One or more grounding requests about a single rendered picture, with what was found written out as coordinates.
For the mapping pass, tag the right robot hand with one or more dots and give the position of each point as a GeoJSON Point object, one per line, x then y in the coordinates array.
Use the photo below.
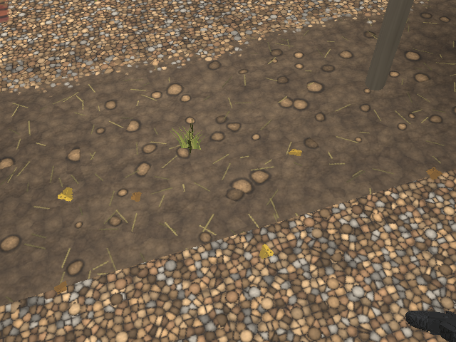
{"type": "Point", "coordinates": [436, 323]}

